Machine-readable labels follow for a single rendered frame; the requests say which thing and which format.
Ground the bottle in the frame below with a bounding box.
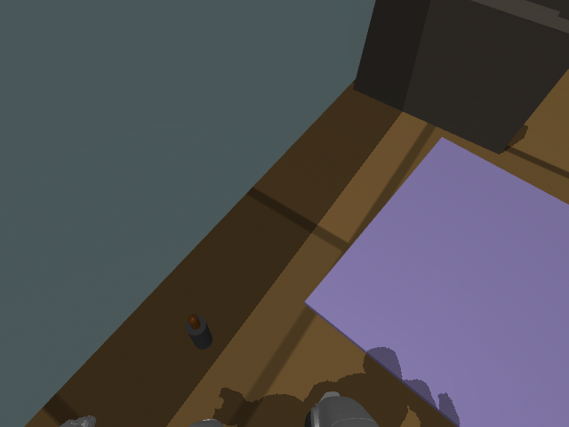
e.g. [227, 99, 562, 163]
[186, 314, 212, 350]

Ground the armchair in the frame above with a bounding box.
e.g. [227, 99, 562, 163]
[353, 0, 569, 155]

